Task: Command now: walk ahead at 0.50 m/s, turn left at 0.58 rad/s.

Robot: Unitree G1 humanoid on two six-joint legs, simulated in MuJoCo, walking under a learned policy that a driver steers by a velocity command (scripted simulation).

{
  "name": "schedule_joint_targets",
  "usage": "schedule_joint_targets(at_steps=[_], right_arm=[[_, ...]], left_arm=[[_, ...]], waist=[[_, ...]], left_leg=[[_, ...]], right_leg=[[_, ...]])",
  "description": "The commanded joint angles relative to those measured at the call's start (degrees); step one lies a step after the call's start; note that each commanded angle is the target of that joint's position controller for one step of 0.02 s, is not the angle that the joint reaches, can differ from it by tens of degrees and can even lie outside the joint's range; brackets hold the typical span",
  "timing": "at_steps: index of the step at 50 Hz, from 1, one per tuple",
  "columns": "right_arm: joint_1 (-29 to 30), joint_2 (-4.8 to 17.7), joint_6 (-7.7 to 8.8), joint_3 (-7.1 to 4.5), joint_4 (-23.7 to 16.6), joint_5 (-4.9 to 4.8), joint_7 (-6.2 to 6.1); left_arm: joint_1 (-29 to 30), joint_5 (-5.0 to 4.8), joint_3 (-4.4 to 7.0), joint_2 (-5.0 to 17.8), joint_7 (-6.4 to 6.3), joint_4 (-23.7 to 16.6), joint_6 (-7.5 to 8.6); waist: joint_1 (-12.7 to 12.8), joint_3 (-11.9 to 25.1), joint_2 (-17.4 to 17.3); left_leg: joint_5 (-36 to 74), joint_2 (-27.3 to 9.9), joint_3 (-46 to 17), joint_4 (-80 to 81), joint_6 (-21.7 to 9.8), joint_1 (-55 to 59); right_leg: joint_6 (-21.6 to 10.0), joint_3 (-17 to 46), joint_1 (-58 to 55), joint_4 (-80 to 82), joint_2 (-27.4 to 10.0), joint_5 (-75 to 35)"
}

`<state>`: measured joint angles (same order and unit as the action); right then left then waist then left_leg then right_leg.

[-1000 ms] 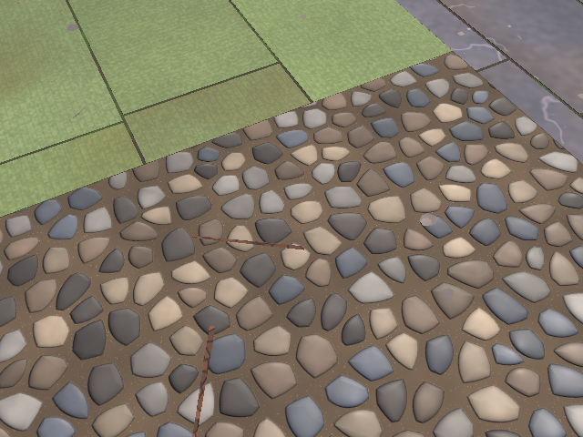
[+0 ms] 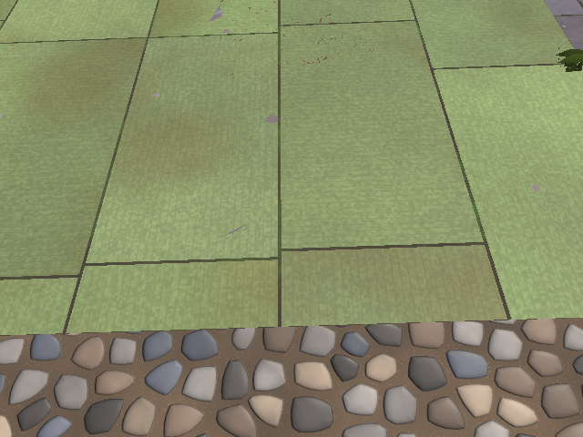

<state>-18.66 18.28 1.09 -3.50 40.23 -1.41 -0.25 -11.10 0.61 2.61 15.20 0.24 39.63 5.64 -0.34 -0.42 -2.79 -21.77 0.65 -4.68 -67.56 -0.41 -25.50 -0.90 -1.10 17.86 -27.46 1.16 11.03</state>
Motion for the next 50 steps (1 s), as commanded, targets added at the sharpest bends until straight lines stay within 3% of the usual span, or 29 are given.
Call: schedule_joint_targets(at_steps=[1,5,10,14,16,17,18,19,20,21,22,23,24,26,28,31,34,37,40,42,43,44,45,46,47,48,49,50], right_arm=[[2.6,3.8,0.38,-1.49,-5.9,-0.29,0.46],[6.4,1.8,-0.08,-0.85,-7.6,0.27,0.76],[13.8,0.4,0.81,-0.12,-9.1,0.16,2.41],[18.3,1.0,0.79,-0.33,-11.4,-0.06,3.63],[16.2,2.8,0.48,-1.30,-11.7,0.34,3.77],[11.7,4.5,0.22,-2.28,-10.8,0.49,3.64],[2.8,7.1,-0.03,-3.90,-8.5,0.33,3.12],[-7.0,11.1,-0.66,-5.71,-6.1,0.00,1.94],[-4.1,17.6,-0.10,-6.19,-6.9,-0.36,1.56],[-6.2,12.8,0.84,-4.84,-8.5,-0.08,1.87],[-4.5,9.9,1.68,-3.88,-7.5,0.43,2.04],[-1.3,8.7,2.09,-3.47,-7.4,0.31,1.99],[2.4,7.4,2.15,-3.00,-7.9,0.55,1.88],[5.5,6.0,2.28,-2.37,-8.7,1.44,1.50],[5.1,6.3,2.56,-2.45,-7.8,1.00,0.92],[2.9,7.9,2.31,-2.92,-6.2,0.63,-0.20],[0.3,7.6,2.09,-2.69,-4.3,0.48,-0.58],[-2.9,7.4,2.16,-2.52,-2.0,0.14,-0.40],[-3.7,7.4,1.70,-2.60,-0.6,0.39,-0.45],[-2.6,6.6,1.28,-2.33,-0.5,0.48,-0.37],[-2.4,4.6,1.25,-1.45,-1.0,0.96,-0.28],[-8.4,1.4,1.78,-0.26,-1.7,0.58,-0.29],[-10.5,1.5,2.29,0.11,-1.3,-0.02,-0.40],[-5.1,6.4,2.51,-1.05,-1.8,-0.66,-0.34],[0.5,6.9,2.59,-1.14,-3.1,-0.49,-0.32],[3.6,6.2,2.79,-1.01,-3.9,0.34,-0.19],[4.0,5.5,2.84,-1.20,-3.9,0.97,-0.10],[3.0,4.4,2.77,-1.08,-3.5,0.93,0.06]], left_arm=[[-2.7,-0.05,1.82,6.1,-0.31,-1.1,0.52],[-3.3,-0.14,2.83,8.7,-0.34,1.2,0.86],[-4.3,-0.65,3.20,10.7,-0.67,3.4,0.00],[-6.5,-1.79,3.86,12.7,-0.65,5.4,-1.11],[-6.2,-2.32,4.43,14.4,-0.96,5.5,-1.78],[-6.0,-2.55,4.70,15.2,-1.19,5.5,-2.20],[-5.3,-2.71,4.47,14.8,-1.42,5.3,-2.49],[-6.3,-1.34,3.43,12.3,-1.60,4.4,-2.22],[-11.6,0.91,0.68,3.9,-0.74,0.8,-0.87],[-5.9,-0.95,1.29,8.9,0.07,0.3,1.12],[-0.5,-2.96,1.95,11.3,0.46,-1.5,2.08],[0.3,-2.36,1.54,10.4,0.17,-1.6,2.65],[0.3,-0.82,1.73,10.3,-0.24,-1.0,2.71],[-1.5,-0.02,2.13,10.5,-0.17,-0.5,1.51],[-1.3,0.42,1.73,8.7,-0.20,-0.4,0.44],[5.2,0.53,0.74,6.2,-0.14,-2.1,0.02],[10.7,-0.10,-0.06,4.8,0.77,-2.8,0.49],[13.7,-0.81,0.30,6.2,1.46,-3.8,1.03],[12.8,-0.77,1.10,8.0,1.76,-4.2,1.40],[6.2,-0.47,2.13,9.4,1.41,-2.4,1.66],[-1.2,0.14,2.95,11.4,1.14,-1.3,1.90],[-9.1,0.87,4.34,16.4,0.95,-0.1,1.74],[-13.5,-0.78,4.33,14.6,1.67,2.5,1.05],[-11.3,-1.81,3.03,10.7,1.72,2.1,0.85],[-7.6,-1.23,2.41,9.1,1.48,1.4,0.39],[-4.9,-0.62,1.88,8.0,1.41,1.3,0.09],[-3.3,-0.15,1.42,6.8,1.29,1.2,0.17],[-2.7,0.13,1.18,6.3,1.23,1.2,0.25]], waist=[[1.9,-0.3,10.3],[1.9,-1.3,7.5],[4.4,-2.7,6.2],[4.9,-4.2,6.3],[2.5,-1.8,7.9],[-0.4,1.1,8.4],[-5.5,5.7,7.1],[-9.6,10.8,1.9],[-1.6,15.6,-13.8],[-6.5,22.5,-7.3],[-6.9,13.7,-4.5],[-4.4,8.7,-0.1],[-2.0,5.7,1.6],[1.1,4.2,0.0],[1.6,3.1,0.4],[-0.3,0.7,0.1],[-3.1,0.2,-1.3],[-4.5,-0.9,-1.9],[-3.5,-1.5,-3.4],[0.3,1.0,-3.8],[3.7,7.7,-1.8],[4.0,17.7,9.6],[4.6,20.2,20.2],[5.7,11.8,12.8],[5.3,5.8,8.5],[4.0,1.2,6.3],[2.5,-0.1,6.8],[1.4,-0.2,7.9]], left_leg=[[4.2,-6.1,-1.3,0.0,0.7,-14.4],[10.2,-7.1,-0.8,8.0,1.9,-17.2],[22.5,-6.1,3.1,23.5,0.8,-13.6],[18.9,-4.7,6.1,30.1,-1.9,-12.0],[13.1,-1.4,9.2,31.3,-4.3,-6.1],[11.1,0.9,10.6,32.0,-5.9,0.1],[14.4,3.2,11.1,35.5,-8.0,12.9],[15.2,-1.4,1.8,36.1,-11.0,30.9],[5.4,-16.6,-31.8,41.8,-21.6,47.6],[-3.0,-19.6,-43.3,49.6,-23.3,49.7],[0.9,-17.9,-34.9,50.7,-20.3,44.0],[7.1,-15.3,-28.0,50.7,-18.4,35.5],[14.2,-13.2,-23.0,51.0,-17.0,28.1],[22.6,-11.0,-18.8,53.2,-16.8,19.9],[27.5,-10.0,-15.4,54.1,-17.3,15.2],[25.7,-7.0,-11.2,54.4,-15.2,11.2],[19.7,-5.6,-8.9,54.2,-12.6,9.6],[16.4,-8.2,-11.7,52.2,-12.0,13.9],[19.6,-11.1,-15.1,48.4,-11.0,19.8],[30.5,-9.0,-14.1,41.6,-9.2,21.0],[31.4,-5.9,-11.2,30.6,-7.4,17.7],[17.2,1.2,-5.3,10.8,-3.0,0.6],[-10.5,4.9,-4.0,-2.1,-0.8,-12.3],[-8.6,1.7,-6.4,-6.6,-1.2,-18.3],[-4.1,-0.9,-4.0,-6.3,-1.4,-19.0],[-0.5,-2.9,-2.1,-2.9,-1.3,-18.3],[2.4,-4.9,-1.9,0.7,-1.3,-15.9],[4.0,-5.8,-1.4,2.8,-1.0,-13.1]], right_leg=[[-8.6,14.9,-11.9,15.8,-15.1,-1.5],[-10.3,7.7,-12.8,18.2,-16.4,-10.5],[-8.2,-1.9,-14.8,18.2,-15.0,-15.1],[-6.6,-5.3,-20.4,15.8,-17.0,-21.4],[-5.5,-7.7,-22.6,9.0,-17.1,-39.7],[-4.8,-8.9,-22.5,1.7,-16.6,-48.5],[-3.2,-10.7,-18.2,-9.7,-14.9,-49.6],[-0.8,-10.6,-4.3,-26.6,-12.7,-33.0],[2.5,-5.9,21.1,-46.7,-0.7,21.3],[1.8,6.7,26.7,-52.7,-0.5,22.8],[0.9,6.6,30.7,-51.4,-3.0,16.9],[0.5,6.3,28.6,-46.3,-5.3,11.8],[0.9,6.2,24.9,-41.5,-6.8,9.2],[2.0,6.4,18.7,-37.2,-7.9,6.6],[3.8,5.1,17.2,-32.6,-7.4,5.0],[5.4,4.3,16.5,-20.3,-5.6,-5.7],[5.2,3.4,10.9,-8.6,-3.4,-17.4],[3.7,4.4,10.7,-4.0,-3.2,-18.0],[1.0,4.5,10.3,-1.5,-2.9,-10.9],[-1.7,2.1,1.5,1.6,-1.4,-8.2],[-4.7,5.6,-10.6,-0.1,-5.7,-10.0],[-12.9,24.3,-32.5,-0.4,-17.4,-5.7],[-17.3,44.0,-38.8,8.7,-23.5,10.4],[-14.9,42.2,-33.2,11.3,-22.4,19.9],[-12.7,34.7,-26.2,12.0,-20.2,17.8],[-12.3,29.0,-19.0,13.6,-17.9,11.7],[-11.7,25.3,-14.9,14.7,-16.0,6.5],[-11.3,22.4,-12.3,15.8,-14.3,2.6]])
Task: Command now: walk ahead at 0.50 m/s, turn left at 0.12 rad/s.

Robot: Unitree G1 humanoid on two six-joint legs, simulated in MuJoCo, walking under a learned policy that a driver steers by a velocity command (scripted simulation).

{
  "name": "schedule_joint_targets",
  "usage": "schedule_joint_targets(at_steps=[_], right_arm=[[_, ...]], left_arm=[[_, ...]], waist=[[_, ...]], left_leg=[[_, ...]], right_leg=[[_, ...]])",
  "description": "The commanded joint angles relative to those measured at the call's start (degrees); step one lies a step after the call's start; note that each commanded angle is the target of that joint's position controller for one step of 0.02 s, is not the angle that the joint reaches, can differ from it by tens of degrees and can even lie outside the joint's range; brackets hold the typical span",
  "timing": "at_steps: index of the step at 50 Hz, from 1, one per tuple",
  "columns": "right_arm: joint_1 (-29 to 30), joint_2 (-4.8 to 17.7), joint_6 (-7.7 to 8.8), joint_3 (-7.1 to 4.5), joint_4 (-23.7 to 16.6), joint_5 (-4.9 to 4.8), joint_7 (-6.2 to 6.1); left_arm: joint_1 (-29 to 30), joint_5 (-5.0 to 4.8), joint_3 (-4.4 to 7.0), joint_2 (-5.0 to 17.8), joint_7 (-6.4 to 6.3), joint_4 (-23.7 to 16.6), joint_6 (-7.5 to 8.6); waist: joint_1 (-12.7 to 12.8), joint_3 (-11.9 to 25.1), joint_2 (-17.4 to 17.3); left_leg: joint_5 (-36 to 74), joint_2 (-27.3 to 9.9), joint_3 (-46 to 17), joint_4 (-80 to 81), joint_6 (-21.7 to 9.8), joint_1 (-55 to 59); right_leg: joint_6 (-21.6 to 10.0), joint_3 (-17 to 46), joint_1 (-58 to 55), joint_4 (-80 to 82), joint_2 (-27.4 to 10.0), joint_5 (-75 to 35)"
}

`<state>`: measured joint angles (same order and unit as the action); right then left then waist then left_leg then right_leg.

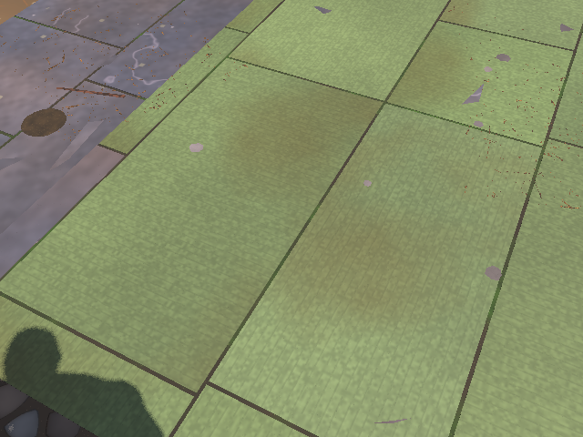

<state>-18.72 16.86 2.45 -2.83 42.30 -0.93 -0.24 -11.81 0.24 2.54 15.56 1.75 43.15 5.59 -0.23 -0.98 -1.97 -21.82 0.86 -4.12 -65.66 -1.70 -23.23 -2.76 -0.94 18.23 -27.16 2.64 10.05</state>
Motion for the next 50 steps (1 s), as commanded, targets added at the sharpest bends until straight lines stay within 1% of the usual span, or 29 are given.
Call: schedule_joint_targets(at_steps=[1,4,7,9,12,15,17,18,19,20,21,22,23,24,25,28,32,35,39,41,42,43,44,45,46,47,48,49,50], right_arm=[[2.1,4.7,1.28,-1.55,-5.0,0.35,0.14],[5.2,2.9,1.16,-0.87,-6.0,0.83,0.10],[10.6,1.6,1.70,-0.24,-6.9,0.86,0.49],[15.0,1.2,2.20,0.00,-8.0,0.72,0.88],[19.6,1.7,2.93,-0.13,-9.3,0.20,1.71],[19.7,3.6,3.70,-0.85,-9.5,0.08,2.23],[11.8,6.3,4.04,-2.27,-7.3,0.30,1.74],[3.5,9.1,4.11,-3.42,-5.7,1.07,1.15],[-4.5,14.2,3.67,-4.68,-4.9,2.26,0.56],[-6.3,12.6,2.95,-4.33,-3.8,1.60,0.84],[-3.5,8.3,2.74,-3.08,-3.8,1.08,0.82],[-0.3,6.3,2.66,-2.42,-3.9,0.86,0.70],[3.1,4.8,2.78,-1.88,-3.5,1.04,0.85],[5.6,3.2,3.12,-1.49,-3.2,1.35,0.95],[7.2,3.1,3.43,-1.58,-2.9,1.61,0.99],[8.5,4.3,4.46,-2.31,-1.3,1.65,0.81],[7.6,6.4,4.22,-3.00,0.6,1.64,0.16],[5.4,8.3,3.55,-3.51,2.0,1.05,-0.21],[2.8,10.3,2.07,-4.32,3.9,-0.29,-0.20],[3.2,12.0,1.25,-4.81,4.0,-0.83,-0.38],[3.8,12.6,0.75,-4.96,3.9,-1.10,-0.49],[4.3,11.8,0.41,-4.55,3.6,-1.18,-0.65],[2.7,8.8,0.71,-3.30,2.6,0.57,-0.78],[-1.8,1.2,2.23,-0.81,-0.7,2.40,-0.10],[4.6,6.4,4.13,-1.56,-0.8,0.21,0.62],[9.2,8.5,5.14,-2.12,-2.4,-1.63,0.99],[9.6,7.7,5.71,-1.83,-2.2,-0.86,0.61],[9.4,7.8,5.74,-2.10,-1.6,0.64,0.19],[8.2,8.1,5.18,-2.38,-1.2,1.06,0.23]], left_arm=[[-2.0,0.29,1.21,5.8,-0.30,-2.0,0.45],[-3.4,-0.49,1.78,8.1,-0.65,-0.6,0.72],[-5.1,-0.84,2.04,9.3,-1.02,0.6,0.19],[-7.7,-1.40,2.06,9.6,-1.21,1.9,-0.25],[-11.2,-1.77,2.23,10.2,-1.52,3.5,-1.19],[-11.6,-1.93,2.73,11.1,-2.11,4.1,-2.14],[-10.4,-1.78,2.73,11.2,-2.32,3.9,-2.52],[-9.9,-1.10,1.89,8.9,-2.22,3.1,-2.37],[-13.2,-0.41,0.25,3.5,-2.15,1.1,-1.70],[-16.5,-1.65,-0.21,2.9,-2.12,1.0,-1.01],[-12.9,-2.86,1.49,8.7,-2.13,0.9,-0.98],[-8.8,-2.90,1.84,9.2,-2.13,-0.1,-1.14],[-6.9,-2.31,1.92,8.5,-2.17,-0.4,-1.48],[-6.8,-1.87,2.24,7.8,-2.15,-0.4,-2.12],[-7.7,-1.97,2.13,6.5,-2.01,-0.3,-2.86],[-6.2,-1.75,1.96,4.3,-1.95,-1.6,-4.31],[-1.0,-1.51,1.52,3.4,-0.86,-3.6,-4.05],[5.2,-1.42,0.97,2.8,0.34,-5.8,-3.74],[10.0,-1.36,1.27,4.1,1.34,-8.9,-4.07],[8.1,-1.14,2.15,5.8,1.49,-9.6,-4.38],[3.2,-1.18,3.17,7.4,1.39,-8.7,-4.58],[-5.9,-1.41,4.97,10.2,0.86,-6.2,-4.79],[-15.1,-1.80,7.03,15.6,-0.38,-4.2,-5.43],[-11.8,-2.14,7.25,20.9,-0.42,-5.3,-4.70],[-12.7,-1.80,5.65,15.5,0.07,-7.0,-3.62],[-11.0,-1.26,4.75,12.7,0.25,-6.4,-2.71],[-7.9,-1.32,4.34,11.5,0.16,-6.6,-2.29],[-4.2,-1.06,3.84,9.8,-0.04,-7.3,-2.26],[-2.1,-0.31,3.31,8.5,-0.35,-8.3,-2.19]], waist=[[0.8,0.9,7.8],[1.0,0.1,6.8],[2.7,-0.4,5.9],[4.3,-1.4,5.5],[5.4,-2.3,5.6],[3.5,-1.9,6.7],[-1.3,2.4,6.7],[-5.3,9.2,5.5],[-6.5,19.3,-5.4],[-5.6,24.5,-16.1],[-6.0,15.8,-9.3],[-5.2,9.4,-6.6],[-3.4,5.2,-4.2],[-1.7,2.9,-4.9],[-0.3,1.6,-5.7],[1.0,-0.4,-3.4],[-0.1,-1.6,-1.3],[-2.5,-3.1,-0.1],[-3.3,-4.5,-0.3],[-1.1,-1.9,-1.9],[1.9,1.3,-2.3],[6.9,6.1,-1.1],[9.9,11.5,6.4],[2.4,16.5,19.5],[7.1,20.3,11.3],[7.1,12.3,8.7],[4.7,8.1,4.3],[2.4,5.4,3.1],[0.5,4.9,4.4]], left_leg=[[4.7,-6.2,-1.3,2.6,0.6,-14.0],[9.0,-7.0,0.3,10.5,2.0,-15.4],[18.7,-6.6,1.5,21.7,2.6,-14.0],[23.5,-5.2,2.2,28.3,3.0,-10.9],[25.3,-3.4,2.1,33.6,3.0,-8.7],[21.1,-2.6,1.1,37.7,1.7,-5.2],[19.1,-1.3,2.7,40.9,-0.5,7.7],[19.8,-5.5,-0.2,38.8,-3.0,21.9],[17.1,-19.6,-17.7,37.7,-9.0,44.0],[6.2,-25.9,-35.2,44.7,-13.7,47.8],[-0.1,-23.6,-30.6,47.1,-11.7,40.8],[1.2,-21.6,-22.8,48.5,-10.0,33.5],[5.4,-19.2,-17.3,50.8,-9.3,26.5],[9.1,-17.4,-12.7,52.8,-8.7,21.5],[11.5,-16.4,-9.3,54.8,-8.5,17.6],[19.0,-16.5,-2.2,58.0,-9.6,14.1],[24.2,-15.2,6.4,58.7,-8.9,15.9],[24.5,-15.6,10.3,58.8,-8.0,18.0],[29.0,-17.9,12.7,55.1,-6.3,25.8],[46.2,-17.8,14.6,47.9,-5.0,28.1],[54.9,-17.0,15.9,39.9,-4.1,27.7],[56.2,-14.7,17.7,27.7,-2.2,23.1],[37.4,-11.9,18.1,9.2,0.7,8.6],[-11.9,0.4,10.5,-8.8,3.9,-15.3],[-12.3,-0.5,-0.9,-13.5,2.7,-20.8],[-6.5,-2.8,-0.5,-12.2,1.3,-24.8],[-1.5,-5.2,-0.5,-7.5,0.7,-22.6],[1.5,-6.8,-0.6,-2.5,1.0,-18.7],[3.6,-7.8,-1.2,-0.2,1.3,-14.8]], right_leg=[[-9.7,20.0,-11.6,16.4,-14.9,0.3],[-11.0,15.0,-10.7,18.6,-14.9,-8.5],[-9.6,9.9,-11.1,19.3,-13.2,-12.1],[-8.9,8.7,-10.2,18.7,-12.2,-12.7],[-8.6,10.5,-12.1,16.7,-13.6,-12.1],[-7.2,13.7,-15.5,12.9,-15.6,-12.8],[-5.1,12.5,-14.1,4.5,-13.3,-21.3],[-3.2,10.5,-8.1,-7.0,-10.1,-18.9],[0.6,5.2,10.4,-27.7,-2.9,-0.3],[1.8,7.1,21.1,-40.0,-0.7,24.1],[1.8,9.1,25.5,-45.0,-4.0,21.0],[1.7,7.5,26.3,-45.0,-6.2,16.2],[2.1,6.7,24.5,-42.9,-7.8,12.5],[2.3,7.0,22.3,-40.7,-9.3,9.7],[2.6,6.9,19.4,-39.8,-10.2,8.0],[3.7,6.8,19.7,-36.7,-10.9,3.6],[3.7,5.5,20.0,-24.1,-10.5,-8.0],[2.6,2.3,18.5,-15.6,-9.6,-12.2],[0.0,-0.1,19.5,-10.3,-8.3,-6.5],[-2.3,-3.3,14.1,-9.7,-5.0,-0.4],[-3.7,-5.2,7.1,-8.9,-2.4,1.3],[-5.8,-5.9,-6.0,-5.8,0.5,-1.5],[-9.4,6.5,-23.5,-4.4,-6.1,-2.4],[-19.9,40.0,-38.4,3.8,-19.1,10.8],[-19.8,47.3,-39.6,10.7,-21.5,15.9],[-17.2,39.6,-34.3,11.4,-20.2,11.5],[-15.4,33.1,-26.6,10.9,-17.7,5.5],[-14.1,27.9,-19.5,11.2,-15.6,-1.2],[-13.8,25.1,-14.9,12.4,-14.2,-5.8]])
Over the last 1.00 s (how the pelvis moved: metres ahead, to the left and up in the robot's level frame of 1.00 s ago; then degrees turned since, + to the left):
0.55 0.12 0.00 28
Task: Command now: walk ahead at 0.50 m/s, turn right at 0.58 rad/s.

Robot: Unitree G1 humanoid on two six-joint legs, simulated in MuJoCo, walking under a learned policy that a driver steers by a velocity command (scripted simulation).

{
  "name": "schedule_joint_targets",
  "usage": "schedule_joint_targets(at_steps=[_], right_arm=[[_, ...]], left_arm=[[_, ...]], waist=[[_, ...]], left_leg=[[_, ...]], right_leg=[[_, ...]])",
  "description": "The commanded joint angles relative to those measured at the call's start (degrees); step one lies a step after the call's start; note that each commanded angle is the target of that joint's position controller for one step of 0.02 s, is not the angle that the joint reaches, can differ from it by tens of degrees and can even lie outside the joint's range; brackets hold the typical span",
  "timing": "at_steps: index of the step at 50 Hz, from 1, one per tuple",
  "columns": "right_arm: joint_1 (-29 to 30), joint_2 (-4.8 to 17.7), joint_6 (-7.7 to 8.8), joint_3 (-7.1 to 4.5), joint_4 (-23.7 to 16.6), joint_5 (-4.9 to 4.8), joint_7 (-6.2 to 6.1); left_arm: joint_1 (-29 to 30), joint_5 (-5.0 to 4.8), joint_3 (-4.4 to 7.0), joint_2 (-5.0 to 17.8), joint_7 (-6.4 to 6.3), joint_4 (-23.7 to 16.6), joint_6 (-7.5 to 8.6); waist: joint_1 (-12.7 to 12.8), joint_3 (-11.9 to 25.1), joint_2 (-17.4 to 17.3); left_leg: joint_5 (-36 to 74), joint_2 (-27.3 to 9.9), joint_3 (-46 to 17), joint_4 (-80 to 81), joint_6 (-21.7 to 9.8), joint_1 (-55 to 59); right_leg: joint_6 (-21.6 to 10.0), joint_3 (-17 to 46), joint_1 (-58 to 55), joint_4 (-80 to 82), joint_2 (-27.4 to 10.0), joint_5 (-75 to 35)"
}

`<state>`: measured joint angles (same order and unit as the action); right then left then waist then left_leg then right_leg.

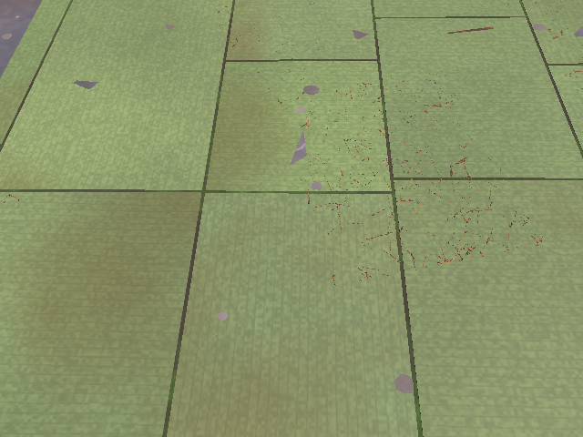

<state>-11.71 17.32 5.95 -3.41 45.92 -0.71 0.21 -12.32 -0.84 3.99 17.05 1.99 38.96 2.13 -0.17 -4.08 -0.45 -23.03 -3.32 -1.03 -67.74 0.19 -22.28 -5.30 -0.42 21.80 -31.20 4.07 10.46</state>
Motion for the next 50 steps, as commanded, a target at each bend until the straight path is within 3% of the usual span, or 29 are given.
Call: schedule_joint_targets(at_steps=[1,3,5,9,11,14,16,17,18,19,20,21,22,23,25,27,30,35,39,41,42,43,44,45,46,47,48,49,50], right_arm=[[0.7,7.4,1.04,-1.88,-4.8,1.03,-0.14],[1.1,5.8,-0.01,-1.58,-4.9,1.57,-0.19],[5.2,4.5,-0.42,-1.04,-6.2,1.72,-0.28],[13.2,2.8,0.02,-0.10,-8.2,1.05,0.50],[15.6,3.5,0.40,-0.18,-9.2,0.47,0.93],[15.5,5.5,1.09,-0.90,-9.6,0.26,1.48],[12.0,6.7,1.61,-1.56,-8.8,0.18,1.45],[7.1,7.7,1.87,-2.30,-7.4,0.44,1.13],[-0.1,9.9,2.15,-3.13,-6.5,1.40,0.73],[-7.3,14.6,1.71,-4.23,-5.7,2.23,0.34],[-9.7,13.5,0.96,-4.20,-3.9,0.84,0.97],[-6.3,8.4,0.71,-2.88,-5.1,0.32,0.86],[-3.2,6.4,0.20,-2.19,-5.6,0.62,0.59],[-0.8,5.0,-0.07,-1.59,-5.5,1.02,0.51],[1.0,3.8,0.10,-1.15,-4.7,1.49,0.21],[0.1,4.3,0.66,-1.41,-3.5,1.15,0.24],[-1.6,6.3,0.98,-1.96,-1.6,1.06,0.49],[-4.0,8.4,-0.06,-2.05,0.5,-0.26,0.46],[-8.3,10.2,-1.46,-2.35,3.3,-1.11,0.43],[-7.9,11.3,-2.20,-2.54,4.0,-1.44,0.21],[-7.1,11.3,-2.54,-2.38,4.1,-1.63,0.03],[-7.5,9.8,-2.50,-1.65,4.0,-1.12,-0.24],[-8.4,5.3,-1.97,0.00,1.9,0.74,-0.21],[-12.9,1.5,-0.70,1.46,1.6,0.74,0.34],[-8.0,7.6,0.00,-0.22,1.5,-0.97,0.79],[-3.7,8.3,0.51,-0.46,-0.1,-1.88,1.00],[-1.9,7.4,0.64,-0.37,0.0,-1.22,0.65],[-2.0,7.1,0.33,-0.60,0.2,-0.36,0.54],[-3.5,6.3,-0.30,-0.56,0.8,-0.26,0.65]], left_arm=[[-0.9,0.93,1.79,6.9,-0.79,-4.6,1.34],[-1.6,0.47,1.99,7.7,-1.40,-4.2,1.63],[-3.4,0.20,2.39,8.9,-2.22,-3.4,1.58],[-6.4,-0.24,2.62,9.4,-2.98,-1.9,1.01],[-8.3,-0.53,2.78,9.6,-3.01,-0.9,0.82],[-9.2,-0.68,2.75,8.8,-3.30,-0.1,0.31],[-8.4,-0.49,2.87,8.7,-3.42,-0.2,-0.15],[-7.7,-0.39,2.43,7.4,-3.34,-0.5,-0.29],[-7.4,0.10,1.27,4.4,-3.07,-1.3,-0.19],[-14.2,-0.23,0.08,0.5,-3.03,-2.2,0.13],[-16.5,-1.50,-0.06,2.9,-3.14,-3.0,0.52],[-11.8,-1.78,1.30,8.3,-3.23,-2.2,0.34],[-6.9,-1.12,1.72,9.5,-3.26,-3.0,-0.03],[-4.7,-0.42,1.80,8.8,-3.14,-3.5,-0.24],[-4.8,-0.64,1.75,6.4,-2.55,-3.8,-0.71],[-4.3,-0.73,1.19,4.0,-2.34,-4.3,-1.09],[-1.6,-0.22,0.44,2.3,-2.26,-5.3,-0.77],[7.5,0.02,-0.82,0.8,-0.50,-7.0,0.84],[12.5,-0.33,-0.72,2.0,0.37,-9.2,1.20],[9.8,0.04,0.14,3.9,0.44,-8.8,1.25],[3.3,0.35,1.22,5.5,0.24,-6.8,1.22],[-5.5,0.45,2.78,8.6,-0.34,-4.0,0.95],[-14.6,1.10,4.04,13.7,-1.39,-2.5,0.40],[-14.3,0.74,3.77,15.6,-1.17,-2.5,0.54],[-12.5,0.43,2.37,10.2,-0.91,-2.6,0.92],[-8.9,0.34,1.69,8.6,-0.84,-2.6,1.28],[-5.5,0.46,1.29,7.3,-0.71,-2.5,1.49],[-3.1,0.82,0.89,5.8,-0.52,-2.7,1.75],[-1.8,1.21,0.63,4.8,-0.48,-2.7,2.05]], waist=[[-0.3,7.7,3.2],[-0.7,6.7,2.4],[0.3,4.8,2.4],[3.4,3.1,4.5],[4.3,2.7,4.9],[3.7,2.9,6.0],[1.6,3.7,7.9],[-1.0,6.0,7.8],[-4.4,12.7,5.1],[-3.4,21.9,-8.1],[-2.9,23.3,-18.7],[-4.2,14.9,-10.4],[-4.2,9.3,-6.4],[-3.1,5.5,-4.4],[-1.0,3.3,-6.6],[-0.9,3.0,-5.9],[-1.0,2.7,-3.5],[-3.7,0.7,-2.6],[-4.3,-0.5,-3.5],[-1.4,1.8,-4.8],[2.8,5.9,-4.6],[6.8,11.6,-3.7],[8.9,20.1,5.6],[5.1,26.9,15.8],[6.9,21.9,9.5],[5.9,13.7,8.5],[4.1,10.0,4.7],[2.2,7.5,4.9],[0.5,7.1,5.5]], left_leg=[[5.8,-3.6,-4.1,3.8,0.1,-13.8],[8.3,-2.9,-2.9,8.6,1.9,-12.8],[14.8,-1.8,-2.4,16.4,3.5,-13.7],[27.8,1.6,-2.0,32.5,4.0,-8.5],[29.3,2.5,-2.7,35.7,3.6,-6.7],[25.1,2.8,-4.4,39.6,2.1,-5.5],[20.1,3.1,-3.7,40.7,0.3,-1.0],[20.1,3.3,-2.6,43.0,-1.1,6.1],[18.6,-2.7,-7.4,41.7,-4.2,19.1],[11.3,-15.9,-27.2,42.6,-11.7,40.5],[-6.1,-21.8,-46.5,49.7,-15.7,44.3],[-12.9,-19.4,-40.5,51.9,-13.2,37.2],[-7.0,-17.1,-31.2,52.2,-10.8,29.8],[0.5,-14.5,-24.3,53.4,-10.1,23.1],[8.5,-11.2,-15.5,56.1,-9.2,16.2],[13.5,-10.8,-10.8,58.2,-10.3,14.6],[20.4,-11.4,-6.7,59.8,-12.3,16.0],[25.2,-9.3,1.1,60.2,-10.8,17.0],[29.5,-12.4,0.8,57.9,-9.9,23.6],[42.8,-12.7,2.0,52.2,-8.7,25.8],[51.3,-11.0,4.4,44.3,-7.3,24.4],[50.3,-8.4,6.6,33.2,-5.4,18.1],[29.1,-3.7,8.4,12.8,-2.4,0.8],[-10.6,4.7,1.0,-1.8,-0.6,-13.7],[-9.7,1.3,-3.9,-6.5,-1.2,-19.7],[-4.5,-1.1,-2.4,-5.4,-1.9,-22.1],[0.4,-3.2,-1.6,-2.2,-1.8,-20.3],[3.6,-4.5,-1.8,0.8,-1.3,-17.6],[5.9,-5.3,-2.3,2.0,-1.0,-14.2]], right_leg=[[-11.5,23.5,-16.0,17.5,-15.0,-9.1],[-11.9,19.9,-12.2,18.5,-13.8,-14.1],[-11.0,17.2,-10.2,19.0,-12.2,-14.6],[-7.5,15.1,-7.3,18.3,-9.3,-7.1],[-7.0,17.3,-8.2,17.2,-10.3,-4.8],[-6.1,22.0,-13.3,12.3,-12.1,-3.7],[-5.1,24.3,-14.6,8.6,-12.5,-6.3],[-3.7,23.5,-13.8,4.2,-10.3,-9.1],[-1.7,20.3,-9.4,-7.9,-7.1,-7.2],[2.7,12.7,7.6,-27.3,0.7,11.6],[3.9,10.6,20.7,-39.0,-0.1,24.6],[4.4,11.5,24.2,-43.5,-3.6,19.6],[4.5,9.1,23.8,-43.4,-5.5,15.1],[4.7,8.5,21.9,-41.0,-7.3,11.8],[4.6,7.8,17.3,-37.0,-10.0,8.3],[4.9,6.8,16.9,-34.5,-10.4,6.5],[5.4,7.3,18.6,-26.3,-10.1,1.1],[5.0,1.9,14.0,-8.5,-8.9,-10.6],[3.1,0.4,13.1,-2.1,-7.7,-6.3],[1.2,-1.4,6.6,0.6,-5.4,-2.8],[-0.4,-3.0,-3.5,3.3,-3.6,-4.9],[-2.0,-2.1,-17.9,2.7,-3.8,-6.6],[-7.1,15.9,-37.6,1.4,-17.0,-6.3],[-14.6,40.9,-45.6,9.9,-27.1,1.6],[-12.4,37.8,-42.0,12.1,-25.1,5.7],[-10.4,28.8,-34.3,13.2,-22.8,1.9],[-9.2,23.0,-27.1,14.5,-20.0,-2.8],[-8.6,19.1,-21.4,16.3,-18.3,-7.5],[-8.5,16.9,-17.7,18.4,-17.2,-9.3]])
Over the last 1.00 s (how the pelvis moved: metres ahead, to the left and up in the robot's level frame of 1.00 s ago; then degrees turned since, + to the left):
0.51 -0.07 -0.01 -26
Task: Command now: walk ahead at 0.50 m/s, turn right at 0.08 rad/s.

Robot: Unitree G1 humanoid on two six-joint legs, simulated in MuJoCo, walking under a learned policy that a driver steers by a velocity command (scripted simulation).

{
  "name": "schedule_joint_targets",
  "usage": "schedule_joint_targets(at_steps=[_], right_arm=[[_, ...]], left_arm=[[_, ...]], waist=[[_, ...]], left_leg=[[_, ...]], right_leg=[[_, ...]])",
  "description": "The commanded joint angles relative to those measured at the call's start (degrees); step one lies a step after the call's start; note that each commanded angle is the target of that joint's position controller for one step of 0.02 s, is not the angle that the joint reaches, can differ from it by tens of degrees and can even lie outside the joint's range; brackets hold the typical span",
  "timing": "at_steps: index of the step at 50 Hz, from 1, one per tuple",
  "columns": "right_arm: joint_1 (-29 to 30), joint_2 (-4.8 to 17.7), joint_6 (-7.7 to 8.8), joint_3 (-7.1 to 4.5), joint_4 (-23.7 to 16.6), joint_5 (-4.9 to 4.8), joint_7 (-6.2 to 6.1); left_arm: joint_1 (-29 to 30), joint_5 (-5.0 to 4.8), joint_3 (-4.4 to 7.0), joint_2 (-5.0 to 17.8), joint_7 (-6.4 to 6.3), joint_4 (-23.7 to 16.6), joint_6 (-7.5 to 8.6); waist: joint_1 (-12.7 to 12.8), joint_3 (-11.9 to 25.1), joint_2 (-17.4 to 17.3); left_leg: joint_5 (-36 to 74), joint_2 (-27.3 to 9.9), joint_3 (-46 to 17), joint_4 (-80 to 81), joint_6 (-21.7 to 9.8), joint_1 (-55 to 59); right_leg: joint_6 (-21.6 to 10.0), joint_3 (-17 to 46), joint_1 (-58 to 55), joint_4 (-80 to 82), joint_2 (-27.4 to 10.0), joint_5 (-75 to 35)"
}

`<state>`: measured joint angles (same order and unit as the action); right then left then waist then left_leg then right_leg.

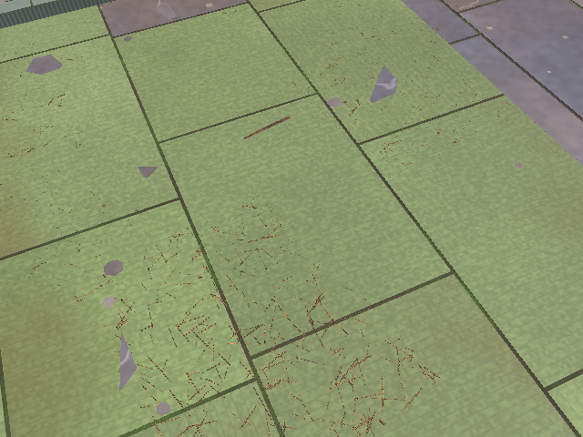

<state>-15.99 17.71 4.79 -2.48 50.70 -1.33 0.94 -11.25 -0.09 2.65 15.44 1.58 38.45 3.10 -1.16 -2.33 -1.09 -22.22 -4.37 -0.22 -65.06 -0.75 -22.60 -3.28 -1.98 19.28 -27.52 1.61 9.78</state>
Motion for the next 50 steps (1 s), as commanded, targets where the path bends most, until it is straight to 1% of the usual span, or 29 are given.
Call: schedule_joint_targets(at_steps=[1,3,6,10,14,16,17,18,19,20,21,22,23,24,25,26,29,32,35,39,42,43,44,45,46,47,48,49,50], right_arm=[[-0.2,4.7,0.24,-1.29,-3.6,0.35,-0.06],[0.8,3.4,-0.75,-1.02,-3.9,0.74,-0.26],[6.9,2.7,-0.87,-0.68,-5.7,1.34,-0.23],[14.8,1.6,-0.06,0.12,-7.5,0.88,0.79],[19.0,2.9,0.32,0.03,-9.6,0.58,1.80],[18.1,3.9,0.55,-0.28,-9.7,0.67,2.18],[16.0,4.7,0.66,-0.64,-9.2,0.70,2.19],[11.0,6.0,0.70,-1.46,-7.8,0.81,1.97],[2.1,8.7,0.62,-2.89,-5.1,0.92,1.44],[-6.5,13.7,0.35,-4.13,-3.7,1.43,0.96],[-8.9,14.9,0.06,-4.36,-2.6,1.02,1.36],[-7.5,9.6,0.24,-2.89,-3.1,0.18,1.39],[-2.8,7.9,0.39,-2.30,-4.0,0.43,1.20],[0.9,6.9,0.47,-1.94,-4.7,1.06,1.14],[3.3,5.5,0.63,-1.61,-5.0,1.64,1.12],[4.2,4.5,0.83,-1.23,-5.1,2.21,1.16],[3.3,5.4,1.16,-1.49,-4.4,1.24,0.86],[0.7,7.3,0.80,-2.21,-3.4,0.86,-0.33],[-1.9,7.9,0.18,-2.49,-2.6,0.34,-1.14],[-6.3,8.0,-0.90,-2.71,-1.3,-0.21,-1.63],[-6.1,8.8,-1.66,-3.34,-1.5,-0.24,-2.18],[-5.5,8.8,-1.91,-3.47,-1.7,-0.16,-2.25],[-5.0,7.5,-2.02,-3.10,-2.2,0.03,-2.20],[-4.2,4.5,-1.96,-2.00,-3.6,0.71,-1.93],[-10.7,-0.7,-1.17,-0.55,-5.0,0.90,-1.80],[-11.3,1.2,-0.64,-0.65,-5.9,-0.58,-1.73],[-6.9,6.9,-0.68,-2.23,-6.1,-1.42,-1.85],[-3.2,7.5,-1.03,-2.62,-6.9,-1.21,-1.97],[-2.0,6.7,-1.43,-2.74,-7.2,-0.57,-1.95]], left_arm=[[-2.4,0.39,2.06,6.4,-0.08,-1.9,1.50],[-2.5,0.04,2.31,7.2,-0.25,-0.7,2.28],[-4.4,0.04,2.61,8.3,-0.94,1.3,2.37],[-7.8,-0.42,2.99,10.0,-1.57,3.9,1.99],[-10.8,-1.07,3.38,10.7,-1.84,7.0,1.18],[-10.7,-1.18,3.63,11.2,-2.13,7.9,0.53],[-10.2,-1.13,3.73,11.5,-2.26,8.1,0.19],[-9.2,-1.04,3.68,11.7,-2.40,8.1,-0.23],[-9.5,-0.60,3.00,10.1,-2.60,8.1,-0.59],[-13.1,0.96,1.51,6.5,-2.70,6.8,-0.36],[-19.0,0.17,-0.02,0.9,-2.05,7.0,0.85],[-13.4,-1.35,1.37,7.5,-1.74,7.2,1.89],[-7.7,-2.49,1.99,9.7,-1.60,5.2,2.46],[-4.8,-1.94,1.86,9.2,-1.95,4.7,2.61],[-4.0,-1.05,2.07,8.6,-2.15,4.6,2.46],[-4.9,-0.59,2.12,7.8,-2.16,4.7,2.10],[-4.9,0.22,1.80,5.5,-2.36,4.5,1.21],[1.8,0.56,1.46,4.7,-2.46,2.4,1.36],[7.9,0.16,1.01,3.6,-1.85,1.3,2.05],[14.7,-0.64,0.85,4.1,-0.70,-0.4,3.01],[13.6,-0.80,1.56,6.5,-0.30,-0.3,3.75],[10.9,-0.81,1.94,7.3,-0.39,0.4,3.97],[5.1,-0.58,2.88,9.0,-0.74,2.2,4.14],[-3.6,0.42,3.84,11.7,-1.18,3.5,4.37],[-10.0,0.70,5.12,16.6,-1.44,4.6,3.65],[-11.4,0.13,4.56,14.2,-1.09,5.5,3.05],[-7.6,-0.01,3.21,9.4,-1.07,4.6,3.08],[-3.9,0.11,2.53,7.5,-1.13,4.3,2.97],[-1.0,0.30,1.93,5.6,-0.97,4.6,2.95]], waist=[[0.6,5.3,6.1],[-0.3,3.5,5.2],[1.1,0.8,4.1],[4.0,-1.2,4.1],[4.6,-2.3,4.2],[3.5,-1.5,4.7],[2.3,-0.1,5.5],[-0.7,3.0,5.7],[-4.4,9.0,4.6],[-5.5,18.2,-4.3],[-2.7,23.9,-17.7],[-5.2,19.4,-10.3],[-4.5,11.5,-7.2],[-3.0,7.3,-2.8],[-1.4,4.7,-2.5],[0.2,4.5,-3.9],[1.7,3.4,-3.4],[0.3,1.2,-1.8],[-1.6,0.3,-2.3],[-3.7,-0.5,-3.0],[-1.7,0.1,-4.5],[-0.1,1.1,-5.1],[2.8,4.3,-4.5],[6.9,12.0,-1.5],[5.8,21.3,12.1],[5.8,23.0,19.6],[6.3,14.0,11.7],[5.5,8.5,8.3],[4.0,4.8,6.6]], left_leg=[[6.3,-4.3,-2.9,0.5,0.5,-12.3],[9.1,-4.5,-2.6,4.1,1.7,-13.1],[18.3,-4.2,-2.6,14.7,2.7,-16.0],[28.7,-1.4,-0.5,28.4,2.3,-12.2],[26.2,-0.5,-1.5,34.1,0.1,-13.5],[21.9,0.2,-1.1,35.6,-1.4,-11.8],[19.6,1.3,0.0,36.0,-2.3,-8.4],[18.7,3.3,2.1,37.0,-3.5,-1.1],[19.7,3.5,2.2,36.4,-5.2,11.9],[21.3,-8.5,-12.1,33.7,-10.1,31.1],[4.2,-17.3,-39.1,43.8,-17.8,44.7],[-5.1,-16.0,-39.8,48.3,-15.4,41.9],[-3.5,-14.6,-32.0,49.4,-13.1,34.4],[2.6,-12.7,-26.3,50.5,-12.2,26.6],[8.4,-11.0,-22.0,51.8,-12.1,20.5],[12.6,-9.3,-19.7,53.0,-11.9,16.9],[19.8,-7.8,-15.4,56.1,-13.7,13.0],[22.2,-6.7,-12.7,57.5,-13.4,13.2],[21.8,-4.3,-9.9,56.7,-11.3,12.5],[19.6,-5.5,-12.3,53.4,-10.8,14.8],[19.3,-7.5,-16.3,49.0,-9.5,17.8],[21.3,-7.3,-16.7,46.4,-8.9,17.5],[25.0,-4.7,-15.6,40.6,-7.5,16.1],[21.1,-0.9,-13.1,27.2,-5.6,9.8],[0.3,7.4,-5.7,7.3,-1.6,-8.9],[-12.5,6.5,-7.1,-4.0,-1.0,-19.6],[-8.0,3.2,-8.7,-7.7,-1.3,-22.5],[-3.3,1.0,-6.9,-7.2,-1.1,-21.8],[0.3,-0.6,-6.6,-5.0,-0.8,-19.9]], right_leg=[[-11.0,17.2,-13.1,16.4,-14.5,-9.8],[-11.7,13.9,-10.6,18.7,-14.3,-12.6],[-10.9,10.0,-10.7,20.3,-13.1,-12.8],[-8.8,6.1,-10.8,21.0,-11.9,-9.7],[-7.8,6.9,-18.4,18.0,-15.4,-10.6],[-6.7,7.3,-22.0,15.1,-16.6,-15.1],[-6.1,7.0,-23.1,12.4,-16.4,-21.5],[-4.9,5.5,-22.9,6.2,-14.8,-30.8],[-3.2,3.2,-19.0,-5.0,-11.6,-32.9],[-0.6,0.5,-4.8,-24.6,-6.9,-14.9],[2.5,4.4,15.0,-40.7,3.0,22.7],[1.5,10.2,21.3,-46.2,-0.2,23.6],[0.6,8.4,24.3,-45.7,-3.2,17.9],[0.6,6.9,22.6,-43.3,-5.9,12.8],[0.8,6.8,20.2,-40.0,-7.8,9.3],[1.0,7.1,16.5,-38.1,-8.9,7.1],[3.0,5.9,15.1,-32.0,-9.1,4.9],[5.1,5.7,17.9,-20.6,-8.5,-3.7],[6.0,5.0,14.5,-9.2,-6.1,-12.6],[6.0,5.2,11.5,-2.0,-3.9,-14.7],[4.6,6.3,7.4,1.2,-3.6,-9.9],[3.6,5.6,3.3,2.1,-3.4,-8.1],[2.0,4.8,-5.3,3.7,-3.2,-7.0],[-1.2,10.0,-19.8,1.5,-9.4,-5.5],[-8.1,29.1,-41.5,2.0,-22.8,-0.1],[-11.4,45.1,-42.6,9.3,-27.2,14.1],[-8.8,38.2,-34.9,11.4,-24.4,19.2],[-6.8,29.7,-27.4,12.3,-22.0,14.0],[-6.2,23.7,-21.0,14.0,-19.5,7.9]])
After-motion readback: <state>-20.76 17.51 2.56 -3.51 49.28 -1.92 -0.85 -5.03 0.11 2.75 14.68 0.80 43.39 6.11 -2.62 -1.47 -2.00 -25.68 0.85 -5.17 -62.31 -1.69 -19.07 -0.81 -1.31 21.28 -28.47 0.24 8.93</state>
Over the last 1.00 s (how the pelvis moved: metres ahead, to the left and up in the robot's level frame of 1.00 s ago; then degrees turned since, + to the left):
0.52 -0.11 0.01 -25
